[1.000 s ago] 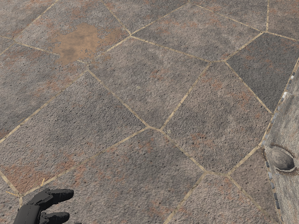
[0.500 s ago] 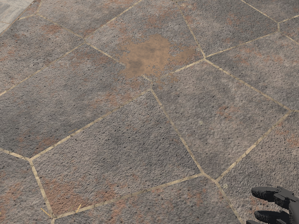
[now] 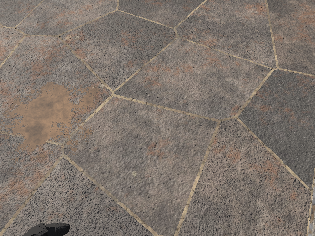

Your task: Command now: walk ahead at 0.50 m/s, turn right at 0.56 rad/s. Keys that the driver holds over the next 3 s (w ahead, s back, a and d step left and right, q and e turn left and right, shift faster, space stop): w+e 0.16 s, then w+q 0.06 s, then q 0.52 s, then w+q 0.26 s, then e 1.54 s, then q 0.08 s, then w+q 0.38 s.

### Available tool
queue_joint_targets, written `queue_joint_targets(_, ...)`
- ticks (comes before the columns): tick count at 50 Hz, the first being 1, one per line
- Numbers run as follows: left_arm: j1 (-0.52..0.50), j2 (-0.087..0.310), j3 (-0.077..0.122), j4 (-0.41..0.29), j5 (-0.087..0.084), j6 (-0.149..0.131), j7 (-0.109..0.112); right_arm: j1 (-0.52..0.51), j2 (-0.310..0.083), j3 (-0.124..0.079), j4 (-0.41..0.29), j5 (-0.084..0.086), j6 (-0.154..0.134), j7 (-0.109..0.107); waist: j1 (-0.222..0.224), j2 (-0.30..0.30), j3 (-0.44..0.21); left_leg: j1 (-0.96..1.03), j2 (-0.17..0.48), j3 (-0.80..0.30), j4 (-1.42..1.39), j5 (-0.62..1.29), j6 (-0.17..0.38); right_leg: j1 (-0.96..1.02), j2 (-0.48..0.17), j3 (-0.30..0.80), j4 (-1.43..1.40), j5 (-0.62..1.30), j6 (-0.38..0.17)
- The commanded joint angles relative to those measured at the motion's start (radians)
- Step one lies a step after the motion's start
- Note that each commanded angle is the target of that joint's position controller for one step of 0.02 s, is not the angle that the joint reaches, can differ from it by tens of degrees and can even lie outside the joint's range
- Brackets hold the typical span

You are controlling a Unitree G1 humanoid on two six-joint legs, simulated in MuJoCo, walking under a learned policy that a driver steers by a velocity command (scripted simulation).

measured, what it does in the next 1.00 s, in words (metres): walks ahead: left foot, then right foot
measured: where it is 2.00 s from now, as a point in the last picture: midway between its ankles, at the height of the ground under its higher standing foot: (160, 216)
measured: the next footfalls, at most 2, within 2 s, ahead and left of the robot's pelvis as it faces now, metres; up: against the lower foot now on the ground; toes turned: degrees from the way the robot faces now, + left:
left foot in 0.46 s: +0.44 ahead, +0.08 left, +0.00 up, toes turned -5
right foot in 0.90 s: +0.43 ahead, -0.14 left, +0.00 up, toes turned +14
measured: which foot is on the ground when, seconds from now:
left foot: down 0.00-0.00, up 0.02-0.44, down 0.46-0.90, up 0.92-1.00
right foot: down 0.00-0.48, up 0.50-0.88, down 0.90-1.00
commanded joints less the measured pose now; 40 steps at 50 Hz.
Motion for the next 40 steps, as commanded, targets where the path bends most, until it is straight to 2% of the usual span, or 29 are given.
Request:
queue_joint_targets(1,0.323,0.342,0.108,-0.01,-0.004,-0.005,0.023,0.015,-0.03,0.02,-0.151,-0.029,-0.047,0.002,0.105,-0.26,-0.389,-0.727,-0.151,-0.236,0.819,-0.137,0.012,0.88,-0.31,0.86,-0.288,-0.248,-0.334)
queue_joint_targets(2,0.315,0.245,0.079,-0.018,-0.001,-0.024,0.011,-0.098,-0.13,-0.001,-0.166,0.007,-0.075,0.015,0.17,-0.11,-0.358,-0.831,-0.096,-0.373,0.853,-0.089,0.034,0.858,-0.314,0.834,-0.365,-0.286,-0.285)
queue_joint_targets(3,0.292,0.206,0.066,-0.011,0.005,-0.038,0.01,-0.146,-0.133,0.0,-0.184,0.027,-0.091,0.02,0.152,-0.084,-0.231,-0.861,-0.057,-0.359,0.799,-0.005,0.061,0.742,-0.283,0.692,-0.361,-0.235,-0.245)
queue_joint_targets(4,0.23,0.18,0.058,-0.013,0.004,-0.044,0.011,-0.146,-0.119,0.002,-0.173,0.008,-0.098,0.012,0.103,0.0,-0.152,-0.813,-0.013,-0.359,0.705,0.07,0.066,0.597,-0.234,0.577,-0.356,-0.125,-0.209)
queue_joint_targets(5,0.175,0.142,0.047,-0.025,0.01,-0.046,0.016,-0.136,-0.128,-0.005,-0.16,-0.016,-0.093,0.005,0.068,-0.005,-0.122,-0.745,0.016,-0.363,0.621,0.121,0.062,0.495,-0.197,0.492,-0.364,-0.024,-0.186)
queue_joint_targets(6,0.15,0.135,0.042,-0.041,0.021,-0.046,0.022,-0.119,-0.13,-0.008,-0.155,-0.023,-0.082,0.007,0.044,-0.035,-0.111,-0.686,0.026,-0.368,0.592,0.154,0.055,0.425,-0.177,0.461,-0.383,0.053,-0.185)
queue_joint_targets(8,0.15,0.145,0.045,-0.041,0.018,-0.052,0.031,-0.107,-0.108,-0.006,-0.152,-0.034,-0.063,0.008,0.031,-0.028,-0.108,-0.651,0.017,-0.35,0.525,0.191,0.024,0.361,-0.157,0.408,-0.404,0.171,-0.198)
queue_joint_targets(10,0.17,0.144,0.041,-0.02,0.02,-0.057,0.044,-0.126,-0.079,0.005,-0.147,-0.033,-0.05,0.011,0.037,-0.025,-0.091,-0.671,0.017,-0.326,0.422,0.291,-0.003,0.345,-0.144,0.321,-0.425,0.249,-0.188)
queue_joint_targets(13,0.191,0.137,0.033,0.012,0.023,-0.055,0.057,-0.211,-0.047,0.022,-0.158,-0.029,-0.052,0.019,0.075,-0.047,-0.054,-0.628,0.0,-0.297,0.197,0.496,-0.009,0.321,-0.092,0.191,-0.415,0.383,-0.126)
queue_joint_targets(14,0.202,0.138,0.031,0.024,0.025,-0.054,0.06,-0.239,-0.036,0.027,-0.162,-0.028,-0.057,0.025,0.09,-0.051,-0.052,-0.59,-0.016,-0.282,0.13,0.566,-0.003,0.313,-0.081,0.156,-0.405,0.416,-0.106)
queue_joint_targets(16,0.236,0.145,0.029,0.052,0.029,-0.051,0.064,-0.275,-0.036,0.031,-0.167,-0.02,-0.065,0.037,0.116,-0.054,-0.059,-0.539,-0.041,-0.268,0.057,0.681,0.015,0.33,-0.099,0.141,-0.4,0.413,-0.09)
queue_joint_targets(19,0.227,0.142,0.027,0.08,0.035,-0.046,0.063,-0.278,-0.055,0.025,-0.17,-0.014,-0.066,0.054,0.113,-0.056,-0.054,-0.548,-0.056,-0.287,-0.003,0.626,0.054,0.421,-0.144,0.141,-0.347,0.424,-0.079)
queue_joint_targets(21,0.203,0.152,0.032,0.091,0.032,-0.038,0.066,-0.247,-0.084,0.014,-0.172,-0.018,-0.065,0.063,0.087,-0.061,-0.062,-0.545,-0.076,-0.29,-0.017,0.507,0.087,0.484,-0.172,0.144,-0.271,0.504,-0.068)
queue_joint_targets(22,0.181,0.161,0.036,0.09,0.027,-0.03,0.073,-0.199,-0.109,0.004,-0.165,-0.023,-0.064,0.065,0.057,-0.066,-0.079,-0.509,-0.099,-0.275,-0.036,0.461,0.102,0.506,-0.167,0.137,-0.194,0.593,-0.054)
queue_joint_targets(23,0.159,0.157,0.035,0.084,0.021,-0.021,0.08,-0.107,-0.134,-0.011,-0.142,-0.029,-0.066,0.065,0.008,-0.048,-0.122,-0.407,-0.125,-0.254,-0.092,0.509,0.123,0.503,-0.129,0.109,-0.054,0.651,-0.026)
queue_joint_targets(24,0.181,0.147,0.029,0.065,0.037,-0.018,0.088,-0.032,-0.192,-0.027,-0.14,-0.034,-0.067,0.058,-0.011,0.04,-0.213,-0.23,-0.039,-0.374,-0.086,0.843,0.169,0.421,-0.057,0.065,0.174,0.481,0.027)
queue_joint_targets(25,0.308,0.08,0.009,0.046,0.057,-0.023,0.083,-0.03,-0.254,-0.033,-0.164,-0.043,-0.058,0.052,0.066,0.253,-0.332,0.087,0.196,-0.703,-0.041,1.153,0.351,0.097,0.091,0.041,0.543,-0.217,0.112)
queue_joint_targets(26,0.328,0.095,0.0,0.053,0.048,-0.024,0.072,-0.007,-0.189,-0.018,-0.17,-0.036,-0.045,0.049,0.037,0.247,-0.444,0.189,0.267,-0.923,-0.126,1.023,0.444,-0.051,0.142,0.142,0.692,-0.545,0.135)
queue_joint_targets(27,0.262,0.149,0.014,0.049,0.022,-0.016,0.065,-0.056,-0.153,-0.012,-0.193,-0.02,-0.031,0.046,0.018,0.142,-0.378,0.106,0.224,-0.85,-0.156,0.775,0.403,-0.1,0.081,0.192,0.745,-0.486,0.131)
queue_joint_targets(28,0.193,0.149,0.016,0.035,0.016,-0.004,0.068,-0.106,-0.128,-0.005,-0.205,-0.012,-0.015,0.039,0.02,0.066,-0.282,-0.016,0.177,-0.771,-0.189,0.587,0.354,-0.125,0.049,0.17,0.717,-0.422,0.132)
queue_joint_targets(29,0.157,0.146,0.019,0.028,0.02,0.01,0.075,-0.136,-0.119,0.0,-0.212,-0.009,-0.002,0.032,0.032,0.034,-0.203,-0.147,0.153,-0.731,-0.228,0.471,0.327,-0.12,0.022,0.161,0.653,-0.377,0.136)
queue_joint_targets(30,0.144,0.145,0.023,0.018,0.027,0.022,0.082,-0.157,-0.118,0.001,-0.218,-0.013,0.007,0.026,0.051,0.051,-0.158,-0.255,0.114,-0.701,-0.26,0.382,0.304,-0.072,0.0,0.162,0.563,-0.342,0.136)
queue_joint_targets(31,0.154,0.125,0.02,0.018,0.028,0.029,0.085,-0.176,-0.122,-0.002,-0.223,-0.021,0.018,0.023,0.07,0.093,-0.134,-0.328,0.067,-0.663,-0.281,0.338,0.282,-0.017,0.006,0.145,0.47,-0.322,0.14)
queue_joint_targets(33,0.175,0.094,0.014,0.028,0.032,0.025,0.093,-0.175,-0.14,-0.013,-0.232,-0.03,0.029,0.012,0.07,0.142,-0.151,-0.359,0.035,-0.629,-0.28,0.394,0.284,0.038,0.028,0.121,0.348,-0.307,0.158)
queue_joint_targets(35,0.169,0.091,0.013,0.032,0.034,0.021,0.097,-0.166,-0.157,-0.023,-0.237,-0.022,0.036,-0.001,0.061,0.138,-0.193,-0.346,0.034,-0.634,-0.263,0.388,0.287,0.066,0.03,0.134,0.271,-0.261,0.171)
queue_joint_targets(37,0.147,0.093,0.015,0.029,0.032,0.019,0.096,-0.174,-0.163,-0.028,-0.246,-0.014,0.047,-0.01,0.05,0.14,-0.202,-0.358,0.027,-0.656,-0.262,0.296,0.275,0.087,0.034,0.143,0.208,-0.206,0.178)
queue_joint_targets(40,0.121,0.1,0.018,0.012,0.026,0.004,0.084,-0.178,-0.163,-0.029,-0.254,-0.006,0.062,-0.017,0.043,0.179,-0.2,-0.385,0.013,-0.718,-0.289,0.0,0.259,0.13,0.046,0.128,0.112,-0.198,0.168)
Over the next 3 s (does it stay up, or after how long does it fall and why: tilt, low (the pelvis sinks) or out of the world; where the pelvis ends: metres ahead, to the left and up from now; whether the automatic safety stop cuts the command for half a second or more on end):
stays up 0.55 -0.07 0.03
